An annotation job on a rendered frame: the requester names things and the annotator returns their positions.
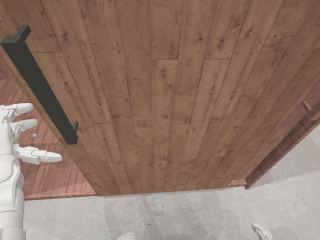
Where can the robot left forearm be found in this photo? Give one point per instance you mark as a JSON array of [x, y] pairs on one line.
[[11, 199]]

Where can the robot left hand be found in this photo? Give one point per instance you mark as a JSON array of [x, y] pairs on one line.
[[10, 131]]

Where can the handle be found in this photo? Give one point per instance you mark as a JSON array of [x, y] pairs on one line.
[[19, 53], [314, 113]]

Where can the wardrobe door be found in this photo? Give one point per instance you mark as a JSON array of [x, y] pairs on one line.
[[311, 95], [169, 95]]

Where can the robot right hand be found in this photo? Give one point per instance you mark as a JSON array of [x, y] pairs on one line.
[[262, 233]]

